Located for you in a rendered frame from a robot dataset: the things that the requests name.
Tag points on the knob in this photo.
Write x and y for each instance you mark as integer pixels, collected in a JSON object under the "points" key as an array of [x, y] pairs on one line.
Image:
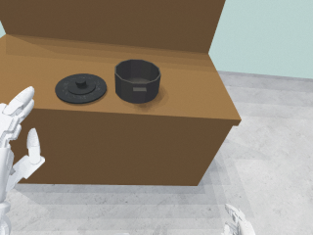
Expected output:
{"points": [[80, 81]]}

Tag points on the robot right hand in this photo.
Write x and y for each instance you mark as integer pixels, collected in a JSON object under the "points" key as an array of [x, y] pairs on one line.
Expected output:
{"points": [[243, 227]]}

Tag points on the lid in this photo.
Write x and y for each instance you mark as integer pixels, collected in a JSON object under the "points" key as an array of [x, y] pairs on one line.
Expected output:
{"points": [[67, 90]]}

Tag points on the table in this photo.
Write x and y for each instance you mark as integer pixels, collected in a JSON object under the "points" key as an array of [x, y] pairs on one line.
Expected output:
{"points": [[169, 141]]}

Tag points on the left robot forearm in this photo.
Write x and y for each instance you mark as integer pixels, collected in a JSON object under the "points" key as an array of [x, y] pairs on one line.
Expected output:
{"points": [[5, 222]]}

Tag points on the pot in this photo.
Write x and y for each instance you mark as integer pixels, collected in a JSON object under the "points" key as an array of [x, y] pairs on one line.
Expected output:
{"points": [[136, 81]]}

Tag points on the robot left hand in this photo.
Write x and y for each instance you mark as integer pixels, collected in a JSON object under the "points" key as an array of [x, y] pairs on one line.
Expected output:
{"points": [[10, 118]]}

